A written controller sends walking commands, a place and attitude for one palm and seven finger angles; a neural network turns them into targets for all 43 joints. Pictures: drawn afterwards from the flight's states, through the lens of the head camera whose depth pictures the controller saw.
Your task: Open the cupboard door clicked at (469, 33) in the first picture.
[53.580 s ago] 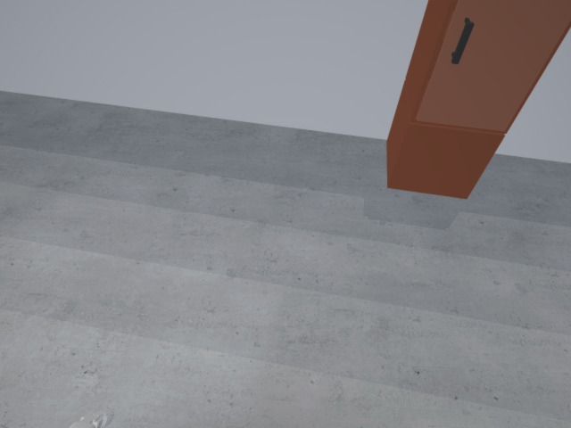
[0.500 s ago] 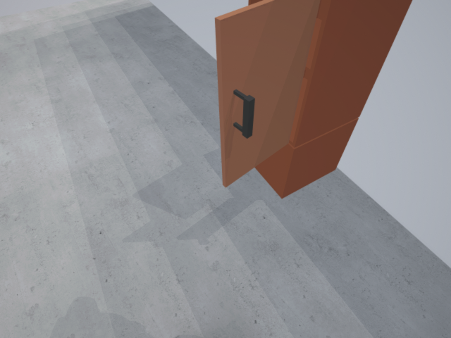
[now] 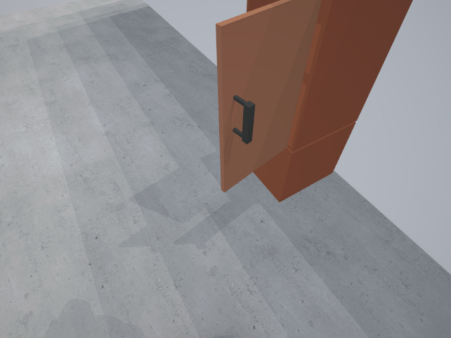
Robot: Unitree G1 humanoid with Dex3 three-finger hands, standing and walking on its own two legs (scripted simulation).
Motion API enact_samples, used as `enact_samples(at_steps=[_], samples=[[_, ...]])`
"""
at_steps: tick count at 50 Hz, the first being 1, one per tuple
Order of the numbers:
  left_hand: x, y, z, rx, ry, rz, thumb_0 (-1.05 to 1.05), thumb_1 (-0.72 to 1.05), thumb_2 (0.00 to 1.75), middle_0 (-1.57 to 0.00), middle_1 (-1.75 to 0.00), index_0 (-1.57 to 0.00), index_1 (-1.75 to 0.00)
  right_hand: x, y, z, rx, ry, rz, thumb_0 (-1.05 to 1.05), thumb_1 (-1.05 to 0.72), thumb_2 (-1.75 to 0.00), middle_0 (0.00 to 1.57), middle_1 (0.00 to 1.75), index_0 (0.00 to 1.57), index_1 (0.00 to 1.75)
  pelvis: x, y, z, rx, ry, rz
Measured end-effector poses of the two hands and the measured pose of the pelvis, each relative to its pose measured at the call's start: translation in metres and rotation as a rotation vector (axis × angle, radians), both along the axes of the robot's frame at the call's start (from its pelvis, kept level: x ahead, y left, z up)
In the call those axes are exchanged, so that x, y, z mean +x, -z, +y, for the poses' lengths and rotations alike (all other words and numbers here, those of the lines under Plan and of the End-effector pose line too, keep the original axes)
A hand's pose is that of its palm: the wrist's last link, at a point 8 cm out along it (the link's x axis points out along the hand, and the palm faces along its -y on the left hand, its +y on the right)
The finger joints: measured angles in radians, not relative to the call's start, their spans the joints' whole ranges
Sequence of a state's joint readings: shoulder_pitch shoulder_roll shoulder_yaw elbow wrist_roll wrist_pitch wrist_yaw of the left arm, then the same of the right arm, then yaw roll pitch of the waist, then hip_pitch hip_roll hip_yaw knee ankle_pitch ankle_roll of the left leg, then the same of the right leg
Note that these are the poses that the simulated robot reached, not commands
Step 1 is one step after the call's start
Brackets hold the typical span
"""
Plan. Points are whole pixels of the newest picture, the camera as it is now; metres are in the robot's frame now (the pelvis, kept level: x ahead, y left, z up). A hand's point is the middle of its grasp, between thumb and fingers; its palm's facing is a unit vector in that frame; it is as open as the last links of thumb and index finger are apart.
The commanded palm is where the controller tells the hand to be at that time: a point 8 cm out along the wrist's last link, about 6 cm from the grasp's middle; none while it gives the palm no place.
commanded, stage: look to check the result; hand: left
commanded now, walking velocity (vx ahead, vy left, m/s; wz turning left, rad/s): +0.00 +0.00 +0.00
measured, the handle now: (242, 119) +0.66 -0.01 -0.01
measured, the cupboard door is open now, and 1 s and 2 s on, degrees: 100 100 100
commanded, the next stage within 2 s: stand and wait in 0.44 s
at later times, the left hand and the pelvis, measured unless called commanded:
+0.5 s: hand out of the picture +0.11 +0.24 -0.16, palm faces -0.03 -0.94 -0.34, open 7.4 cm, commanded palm none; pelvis +0.02 +0.00 +0.00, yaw +0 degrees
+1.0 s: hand out of the picture +0.11 +0.23 -0.16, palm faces -0.03 -0.94 -0.34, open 7.4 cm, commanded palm none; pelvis +0.03 -0.01 +0.00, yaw +0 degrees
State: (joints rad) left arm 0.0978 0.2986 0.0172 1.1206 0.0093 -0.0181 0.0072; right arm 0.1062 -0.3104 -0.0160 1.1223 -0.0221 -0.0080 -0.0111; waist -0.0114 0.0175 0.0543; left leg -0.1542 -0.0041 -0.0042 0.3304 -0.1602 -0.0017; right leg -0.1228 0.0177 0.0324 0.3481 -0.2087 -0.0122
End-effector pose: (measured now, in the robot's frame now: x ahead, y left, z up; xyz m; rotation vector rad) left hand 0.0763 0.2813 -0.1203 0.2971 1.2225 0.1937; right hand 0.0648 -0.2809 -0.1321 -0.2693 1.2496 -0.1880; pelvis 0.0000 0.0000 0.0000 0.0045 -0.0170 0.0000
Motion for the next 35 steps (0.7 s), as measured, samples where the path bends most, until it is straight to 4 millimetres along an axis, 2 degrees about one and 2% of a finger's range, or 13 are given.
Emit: enact_samples(at_steps=[11, 35], samples=[[0.001, -0.001, 0.010, 0.020, -0.007, 0.040, 0.00, 0.90, 0.90, -0.20, -0.30, -0.20, -0.30, 0.007, -0.002, -0.007, -0.018, -0.004, 0.029, 0.01, -0.90, -0.90, 0.20, 0.30, 0.20, 0.30, 0.011, -0.001, 0.000, 0.001, 0.000, 0.008], [0.037, -0.002, 0.000, 0.013, 0.016, -0.009, 0.00, 0.90, 0.90, -0.20, -0.30, -0.20, -0.30, 0.031, -0.003, -0.008, -0.012, 0.001, 0.001, 0.01, -0.90, -0.90, 0.20, 0.30, 0.20, 0.30, 0.030, -0.001, -0.004, 0.004, 0.004, 0.011]])
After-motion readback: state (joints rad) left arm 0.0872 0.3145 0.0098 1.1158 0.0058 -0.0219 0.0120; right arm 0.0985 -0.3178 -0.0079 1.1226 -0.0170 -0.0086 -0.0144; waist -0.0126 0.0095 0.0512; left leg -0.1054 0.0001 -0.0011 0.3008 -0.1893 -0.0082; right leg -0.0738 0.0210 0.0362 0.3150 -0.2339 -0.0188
